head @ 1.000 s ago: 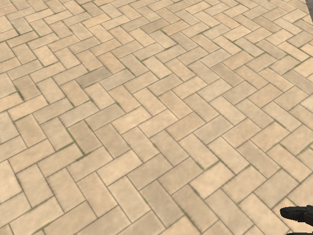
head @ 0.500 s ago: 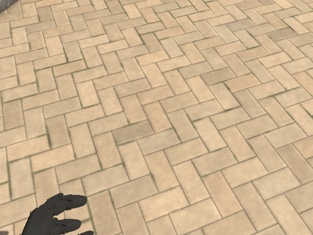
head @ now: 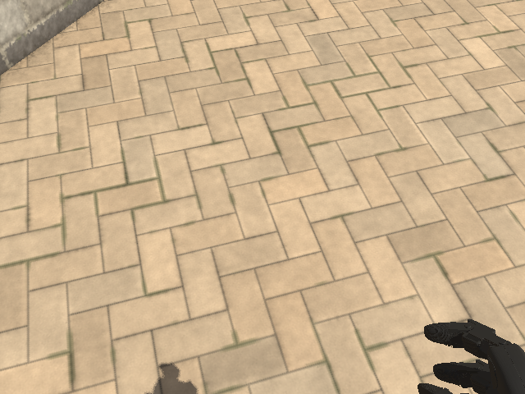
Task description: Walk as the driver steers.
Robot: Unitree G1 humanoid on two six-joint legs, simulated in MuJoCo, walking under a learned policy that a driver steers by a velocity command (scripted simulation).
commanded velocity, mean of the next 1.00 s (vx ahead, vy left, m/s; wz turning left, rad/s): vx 0.53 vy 0.00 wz -0.45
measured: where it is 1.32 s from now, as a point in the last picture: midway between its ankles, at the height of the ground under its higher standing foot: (353, 309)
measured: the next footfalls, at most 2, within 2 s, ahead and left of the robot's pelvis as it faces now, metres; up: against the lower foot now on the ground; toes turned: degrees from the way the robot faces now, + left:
right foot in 0.38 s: +0.54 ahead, -0.14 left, +0.00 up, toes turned -23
left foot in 0.80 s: +0.83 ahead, -0.07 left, +0.00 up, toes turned -27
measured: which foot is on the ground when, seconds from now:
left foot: down 0.00-0.38, up 0.40-0.78, down 0.80-1.00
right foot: up 0.00-0.36, down 0.38-0.84, up 0.86-1.00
